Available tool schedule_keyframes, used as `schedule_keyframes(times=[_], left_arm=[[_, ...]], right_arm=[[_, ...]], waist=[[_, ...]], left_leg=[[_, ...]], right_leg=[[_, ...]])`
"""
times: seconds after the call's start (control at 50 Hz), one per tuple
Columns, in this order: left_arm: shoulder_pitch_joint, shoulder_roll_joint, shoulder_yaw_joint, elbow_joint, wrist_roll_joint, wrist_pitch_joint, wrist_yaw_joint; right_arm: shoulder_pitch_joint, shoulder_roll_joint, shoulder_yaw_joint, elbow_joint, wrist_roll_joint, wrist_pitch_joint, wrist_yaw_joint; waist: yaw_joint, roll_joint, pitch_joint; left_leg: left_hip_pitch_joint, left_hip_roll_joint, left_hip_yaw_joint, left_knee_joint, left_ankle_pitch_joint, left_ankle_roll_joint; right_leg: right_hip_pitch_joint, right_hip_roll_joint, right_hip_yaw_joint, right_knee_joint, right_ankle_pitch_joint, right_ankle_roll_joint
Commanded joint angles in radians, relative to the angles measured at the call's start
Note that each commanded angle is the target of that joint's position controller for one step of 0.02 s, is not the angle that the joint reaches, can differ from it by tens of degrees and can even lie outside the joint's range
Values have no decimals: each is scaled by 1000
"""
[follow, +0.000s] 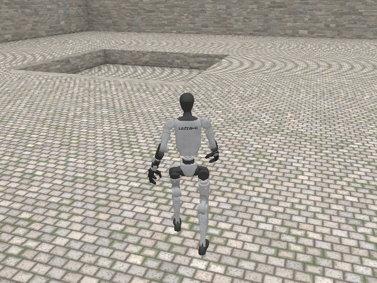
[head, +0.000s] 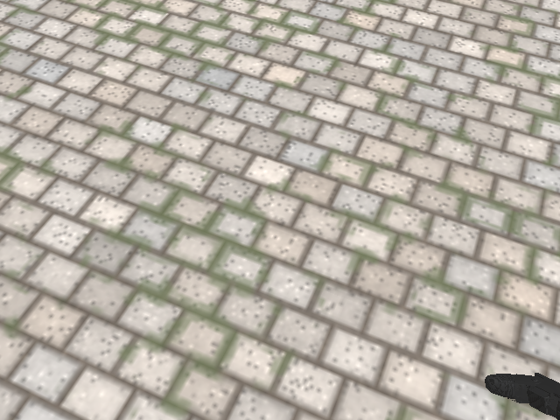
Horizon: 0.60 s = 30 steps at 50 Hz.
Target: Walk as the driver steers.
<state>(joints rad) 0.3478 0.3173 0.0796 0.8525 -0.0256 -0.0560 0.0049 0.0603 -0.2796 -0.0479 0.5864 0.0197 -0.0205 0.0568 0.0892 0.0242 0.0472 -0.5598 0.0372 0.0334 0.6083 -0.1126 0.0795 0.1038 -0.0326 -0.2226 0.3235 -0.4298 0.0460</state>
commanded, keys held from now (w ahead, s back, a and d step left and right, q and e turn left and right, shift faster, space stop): w+q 1.00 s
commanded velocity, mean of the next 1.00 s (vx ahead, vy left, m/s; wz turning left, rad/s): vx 0.50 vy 0.00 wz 0.60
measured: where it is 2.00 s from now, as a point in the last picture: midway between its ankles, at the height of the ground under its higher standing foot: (171, 265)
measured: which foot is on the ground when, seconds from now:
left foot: up 0.00-0.00, down 0.02-0.52, up 0.54-0.98, down 1.00-1.00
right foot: down 0.00-0.02, up 0.04-0.48, down 0.50-1.00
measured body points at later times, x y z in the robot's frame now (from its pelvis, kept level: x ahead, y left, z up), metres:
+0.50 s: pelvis +0.29 +0.01 +0.00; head +0.31 +0.03 +0.45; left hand +0.46 +0.31 -0.06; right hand +0.40 -0.27 -0.10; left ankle +0.14 +0.10 -0.72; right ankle +0.44 -0.07 -0.72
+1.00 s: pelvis +0.52 +0.13 +0.00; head +0.55 +0.16 +0.45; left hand +0.36 +0.38 -0.13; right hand +0.85 +0.07 -0.06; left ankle +0.57 +0.28 -0.72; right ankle +0.45 -0.08 -0.72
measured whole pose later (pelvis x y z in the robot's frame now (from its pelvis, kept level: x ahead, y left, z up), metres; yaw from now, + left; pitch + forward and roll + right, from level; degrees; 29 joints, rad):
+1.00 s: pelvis +0.52 +0.13 +0.00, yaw +36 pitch +2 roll -2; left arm 0.34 0.32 0.08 0.85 -0.03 -0.05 0.00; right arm 0.07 -0.29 -0.06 0.57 0.02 -0.01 0.05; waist 0.08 0.02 0.05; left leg -0.53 0.03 0.04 0.60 -0.12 0.09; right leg 0.10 -0.05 -0.24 0.36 -0.44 0.06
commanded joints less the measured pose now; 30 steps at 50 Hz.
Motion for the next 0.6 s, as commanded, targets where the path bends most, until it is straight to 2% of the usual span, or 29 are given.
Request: schedule_keyframes(times=[0.02, 0.04, 0.06, 0.08, 0.1, 0.12, 0.14, 0.16, 0.18, 0.22, 0.28, 0.32, 0.36, 0.42, 0.46, 0.48, 0.5, 0.52, 0.54, 0.56, 0.58, 0.6], left_arm=[[-50, 176, 32, -78, 5, -1, 18], [56, 27, -20, -138, 54, -21, 1], [-24, 87, -17, -147, 29, -58, -13], [-134, 146, 0, -179, -13, -76, -21], [-161, 129, -8, -190, -11, -87, -18], [-161, 126, -6, -179, 15, -88, -10], [-141, 135, 1, -174, 29, -79, -8], [-127, 134, 3, -170, 34, -67, -9], [-117, 120, 2, -166, 39, -57, -9], [-146, 91, -6, -174, 45, -42, -6], [-268, 53, -22, -205, 44, -41, -9], [-343, 42, -28, -222, 37, -46, -17], [-393, 52, -26, -239, 25, -52, -24], [-404, 87, -11, -249, 20, -62, -33], [-348, 105, 1, -238, 17, -70, -33], [-268, 119, 13, -217, 21, -74, -27], [-147, 156, 28, -204, 37, -79, -19], [-20, 236, 48, -189, 52, -72, -12], [34, 223, 51, -155, 27, -57, -22], [-16, 136, 29, -175, 19, -53, -20], [-68, 104, 17, -181, 25, -44, -15], [-111, 80, 7, -179, 32, -40, -14]], right_arm=[[355, -223, -105, 17, 3, 7, -23], [349, -351, -123, 15, 14, 3, -35], [386, -279, -100, -19, 9, -12, -32], [354, -222, -80, -5, -4, -26, -28], [299, -201, -73, -3, -4, -34, -29], [229, -172, -63, -11, -6, -35, -31], [185, -152, -54, -24, -18, -37, -34], [163, -146, -52, -31, -23, -37, -36], [157, -147, -52, -26, -19, -40, -39], [176, -163, -56, -8, -14, -44, -51], [217, -181, -62, 21, -7, -38, -66], [249, -186, -64, 39, -2, -33, -72], [287, -193, -67, 61, 3, -29, -73], [311, -178, -65, 80, 8, -21, -76], [299, -175, -66, 82, 5, -13, -78], [290, -153, -59, 78, 4, -11, -77], [286, -101, -39, 66, -4, -14, -73], [397, -37, -19, 52, 3, -19, -72], [435, -77, -17, 36, 21, -26, -74], [354, -168, -41, 49, 25, -22, -76], [266, -189, -48, 34, 13, -15, -77], [227, -177, -50, 25, 1, -12, -75]], waist=[[-255, -42, -212], [-141, 253, -304], [-209, 163, -470], [-227, 99, -318], [-187, 37, -215], [-142, -8, -146], [-101, 14, -121], [-80, 24, -109], [-70, 22, -101], [-71, 14, -74], [-112, 28, -40], [-142, 40, -31], [-161, 47, -26], [-154, 67, -31], [-120, 102, -41], [-77, 101, -75], [-20, 57, -185], [-26, -158, -348], [-32, -349, -383], [-8, -206, -238], [-7, -138, -136], [-26, -102, -70]], left_leg=[[592, -61, -27, -60, -3, 102], [964, 223, -573, -105, -109, 285], [1021, 307, -884, -276, -299, 351], [924, 272, -742, -308, -260, 287], [774, 231, -626, -313, -181, 254], [630, 193, -532, -320, -61, 228], [525, 165, -472, -338, 48, 220], [463, 148, -449, -360, 95, 221], [419, 141, -422, -372, 144, 226], [343, 116, -360, -387, 200, 226], [294, 60, -299, -383, 139, 179], [273, 42, -295, -373, 67, 150], [290, 58, -335, -355, 17, 140], [387, 90, -424, -270, -17, 123], [416, 96, -467, -205, 19, 106], [403, 62, -454, -138, 54, 83], [332, 10, -400, 60, 31, 48], [45, -120, -260, 394, -270, -31], [-181, -108, -211, 605, -500, -56], [-246, -49, -228, 686, -415, -66], [-242, -17, -186, 690, -337, -71], [-211, 12, -173, 652, -281, -74]], right_leg=[[-278, -174, 24, 537, 927, -85], [-753, 8, 59, 920, -36, -20], [-867, 58, 299, 1062, -173, -26], [-946, 7, 321, 1054, -74, -46], [-923, -32, 312, 968, 14, -57], [-861, -62, 309, 880, 63, -49], [-784, -82, 316, 831, 96, -42], [-739, -84, 314, 801, 111, -31], [-720, -82, 303, 766, 122, -16], [-709, -68, 284, 675, 187, 14], [-684, -34, 279, 450, 401, 32], [-625, 0, 276, 318, 505, 31], [-590, 20, 287, 254, 535, 24], [-574, 29, 318, 181, 458, -2], [-501, 34, 308, 155, 367, -33], [-384, 33, 290, 114, 369, -58], [-164, -67, 368, 133, 355, -113], [208, -298, 692, 122, 251, -246], [285, -413, 1036, 7, -55, -320], [166, -371, 949, -35, -185, -277], [40, -330, 795, -43, -91, -238], [-75, -285, 675, -66, 38, -224]])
